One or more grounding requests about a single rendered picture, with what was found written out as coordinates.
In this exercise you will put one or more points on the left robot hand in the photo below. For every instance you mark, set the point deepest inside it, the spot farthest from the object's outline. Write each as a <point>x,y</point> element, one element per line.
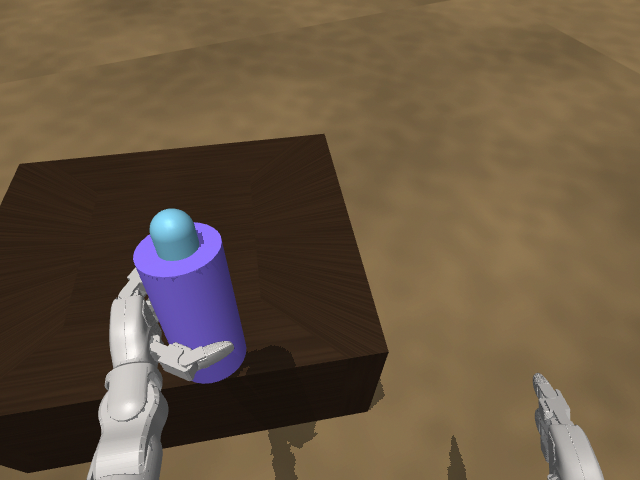
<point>135,336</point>

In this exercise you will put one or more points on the bottle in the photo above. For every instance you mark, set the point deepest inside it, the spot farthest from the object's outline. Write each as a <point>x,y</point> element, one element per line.
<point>183,268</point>

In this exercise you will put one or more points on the right robot hand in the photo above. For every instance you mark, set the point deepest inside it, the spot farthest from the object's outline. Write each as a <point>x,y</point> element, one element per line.
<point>564,445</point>

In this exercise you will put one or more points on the left robot arm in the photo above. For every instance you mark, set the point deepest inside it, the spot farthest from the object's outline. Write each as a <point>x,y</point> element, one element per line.
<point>132,415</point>

